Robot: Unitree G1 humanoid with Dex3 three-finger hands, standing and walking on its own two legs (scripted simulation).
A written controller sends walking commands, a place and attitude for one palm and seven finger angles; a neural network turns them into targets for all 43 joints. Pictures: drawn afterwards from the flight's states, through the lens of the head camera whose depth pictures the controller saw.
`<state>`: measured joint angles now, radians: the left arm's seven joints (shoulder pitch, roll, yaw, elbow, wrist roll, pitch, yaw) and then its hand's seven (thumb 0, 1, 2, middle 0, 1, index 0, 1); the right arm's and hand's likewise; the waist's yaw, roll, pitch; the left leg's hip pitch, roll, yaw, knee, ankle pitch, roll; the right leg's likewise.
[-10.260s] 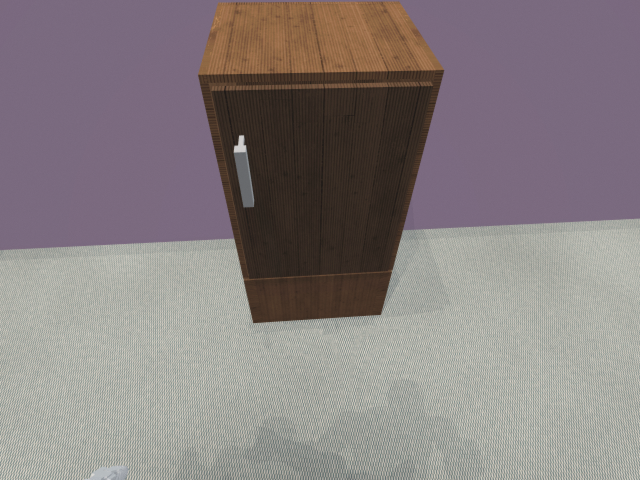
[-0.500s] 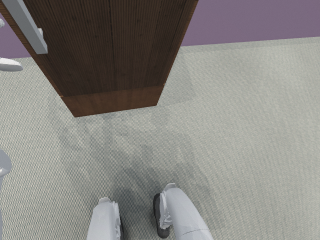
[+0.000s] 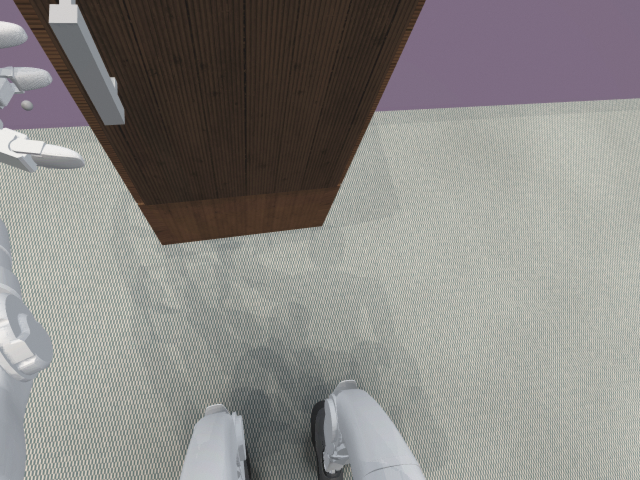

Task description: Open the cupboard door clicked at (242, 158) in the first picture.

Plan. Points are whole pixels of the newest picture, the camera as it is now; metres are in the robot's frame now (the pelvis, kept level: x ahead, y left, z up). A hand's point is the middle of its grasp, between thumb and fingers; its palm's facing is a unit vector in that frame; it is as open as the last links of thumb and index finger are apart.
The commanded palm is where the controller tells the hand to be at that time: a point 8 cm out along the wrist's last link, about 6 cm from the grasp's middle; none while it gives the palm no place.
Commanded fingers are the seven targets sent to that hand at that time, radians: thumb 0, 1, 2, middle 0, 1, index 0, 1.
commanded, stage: move the hooked fingers beside the handle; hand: left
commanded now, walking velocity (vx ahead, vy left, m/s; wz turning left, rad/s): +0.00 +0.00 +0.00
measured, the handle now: (93, 58) +0.59 +0.21 +0.05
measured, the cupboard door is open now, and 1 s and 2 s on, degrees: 0 0 0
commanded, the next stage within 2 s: slide the fingers in behind the handle in 0.18 s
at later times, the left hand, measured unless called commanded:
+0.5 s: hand (47, 106) +0.53 +0.25 +0.05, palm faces +0.08 -1.00 -0.01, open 14.0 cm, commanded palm +0.51 +0.27 +0.05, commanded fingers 0.00 -0.50 0.30 -0.30 -1.20 -0.30 -1.20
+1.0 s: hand (76, 107) +0.52 +0.22 +0.05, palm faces +0.08 -1.00 -0.01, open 14.0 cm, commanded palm +0.50 +0.25 +0.05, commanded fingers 0.00 -0.50 0.30 -0.30 -1.20 -0.30 -1.20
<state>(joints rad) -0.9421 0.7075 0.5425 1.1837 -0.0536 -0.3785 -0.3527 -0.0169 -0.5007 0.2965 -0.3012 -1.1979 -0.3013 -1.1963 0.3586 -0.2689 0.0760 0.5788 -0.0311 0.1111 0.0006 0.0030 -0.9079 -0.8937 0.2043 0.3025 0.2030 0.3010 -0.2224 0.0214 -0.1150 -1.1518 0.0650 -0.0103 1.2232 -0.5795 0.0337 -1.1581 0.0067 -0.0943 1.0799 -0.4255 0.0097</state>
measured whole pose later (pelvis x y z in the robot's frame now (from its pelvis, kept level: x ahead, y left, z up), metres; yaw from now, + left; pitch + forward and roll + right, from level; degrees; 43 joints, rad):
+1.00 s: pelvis +0.00 -0.01 +0.00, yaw +0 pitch +28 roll -5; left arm -0.95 0.60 0.48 1.18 -0.06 -0.41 -0.26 -0.02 -0.50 0.30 -0.30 -1.20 -0.30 -1.20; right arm 0.37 -0.26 0.07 0.60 -0.04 0.11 0.01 0.00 -0.91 -0.89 0.20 0.30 0.20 0.30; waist -0.22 0.03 -0.12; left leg -1.14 0.06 0.00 1.22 -0.57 0.03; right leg -1.16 0.00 -0.09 1.10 -0.43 0.00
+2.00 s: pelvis +0.00 -0.01 +0.00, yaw +1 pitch +29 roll -4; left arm -0.99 0.52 0.42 1.21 -0.03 -0.45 -0.14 -0.02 -0.50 0.30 -0.30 -1.20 -0.29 -1.20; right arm 0.37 -0.26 0.05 0.61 -0.05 0.10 0.02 0.00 -0.91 -0.89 0.20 0.30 0.20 0.30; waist -0.21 0.03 -0.12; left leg -1.15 0.05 -0.01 1.22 -0.57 0.02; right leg -1.17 0.00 -0.09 1.12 -0.44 -0.01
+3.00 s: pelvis +0.00 -0.01 +0.01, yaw +0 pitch +27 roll -4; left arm -0.85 0.45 0.42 1.10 -0.07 -0.46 -0.14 0.01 0.71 0.76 -0.34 -1.34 -0.35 -1.35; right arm 0.38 -0.25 0.04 0.61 -0.04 0.11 0.03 0.00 -0.91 -0.89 0.20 0.30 0.20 0.30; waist -0.19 0.03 -0.14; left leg -1.08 0.06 0.02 1.19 -0.57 0.03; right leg -1.12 0.01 -0.06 1.09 -0.43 0.00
